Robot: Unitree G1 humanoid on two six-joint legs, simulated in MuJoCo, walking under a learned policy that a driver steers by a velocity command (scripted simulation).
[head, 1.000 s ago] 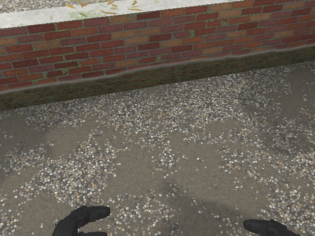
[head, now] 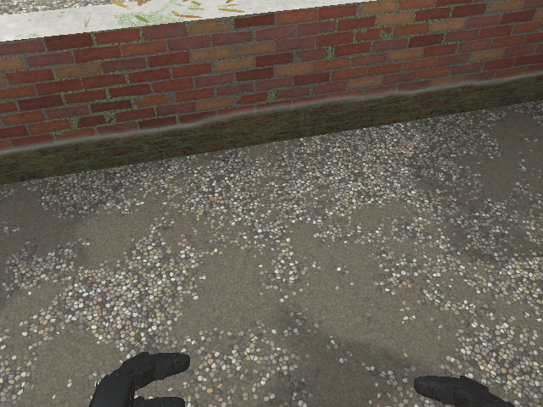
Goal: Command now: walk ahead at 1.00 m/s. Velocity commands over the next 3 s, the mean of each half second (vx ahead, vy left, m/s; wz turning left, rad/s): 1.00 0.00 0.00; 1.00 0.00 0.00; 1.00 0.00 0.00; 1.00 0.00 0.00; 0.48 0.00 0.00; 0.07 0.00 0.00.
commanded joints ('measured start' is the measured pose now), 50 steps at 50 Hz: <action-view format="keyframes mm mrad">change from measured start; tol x2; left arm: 1 -118 59 16 -99 1 -17 2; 50 -135 56 17 -92 2 -13 3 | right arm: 1 -82 -67 -19 -99 0 -21 -2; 50 -74 -63 -13 -100 3 -25 -1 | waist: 1 2 9 -123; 50 -3 15 -125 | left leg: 1 143 105 -146 -140 84 -54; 50 139 109 -158 -147 104 -50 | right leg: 1 -86 -28 -17 -64 195 -23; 50 -66 -34 -32 -69 192 -14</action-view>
